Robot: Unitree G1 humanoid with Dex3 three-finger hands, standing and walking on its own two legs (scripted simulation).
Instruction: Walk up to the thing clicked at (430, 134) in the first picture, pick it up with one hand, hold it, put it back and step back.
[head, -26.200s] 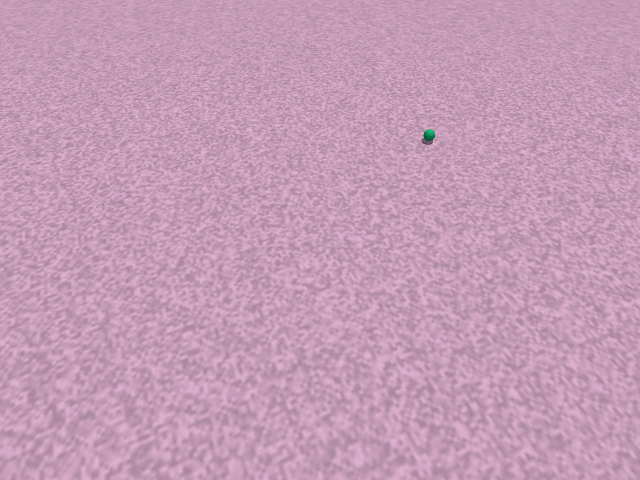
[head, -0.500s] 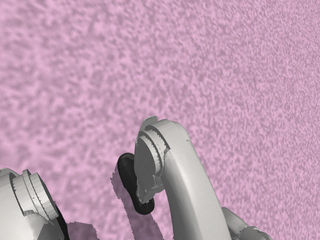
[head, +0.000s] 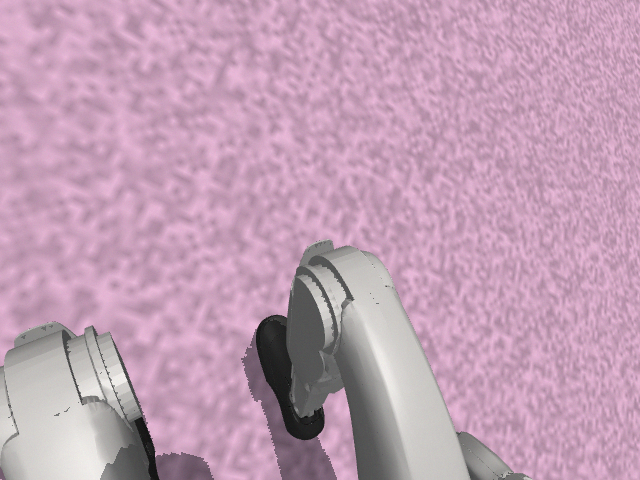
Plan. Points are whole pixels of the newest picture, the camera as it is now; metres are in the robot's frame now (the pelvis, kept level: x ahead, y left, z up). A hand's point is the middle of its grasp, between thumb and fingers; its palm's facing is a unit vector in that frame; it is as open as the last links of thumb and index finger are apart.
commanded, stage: withdraw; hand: left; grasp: from above
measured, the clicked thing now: out of the picture +0.47 +0.34 -0.28
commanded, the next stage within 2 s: home in 0.60 s
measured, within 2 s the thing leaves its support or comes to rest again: neither
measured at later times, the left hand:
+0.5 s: hand out of the picture +0.43 +0.35 -0.07, palm faces -0.49 -0.10 -0.87, open 13.7 cm
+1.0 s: hand out of the picture +0.43 +0.35 -0.09, palm faces -0.30 -0.23 -0.93, open 12.1 cm
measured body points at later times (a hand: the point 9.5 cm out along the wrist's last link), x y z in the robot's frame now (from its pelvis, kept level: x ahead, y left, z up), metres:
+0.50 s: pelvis -0.02 -0.01 +0.05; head +0.21 +0.08 +0.43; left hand +0.45 +0.36 -0.03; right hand +0.09 -0.28 -0.04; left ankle +0.06 +0.12 -0.27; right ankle +0.12 -0.12 -0.27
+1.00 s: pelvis +0.00 +0.00 +0.05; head +0.22 +0.08 +0.43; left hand +0.44 +0.36 -0.03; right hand +0.07 -0.26 -0.06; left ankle +0.06 +0.12 -0.27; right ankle +0.12 -0.12 -0.27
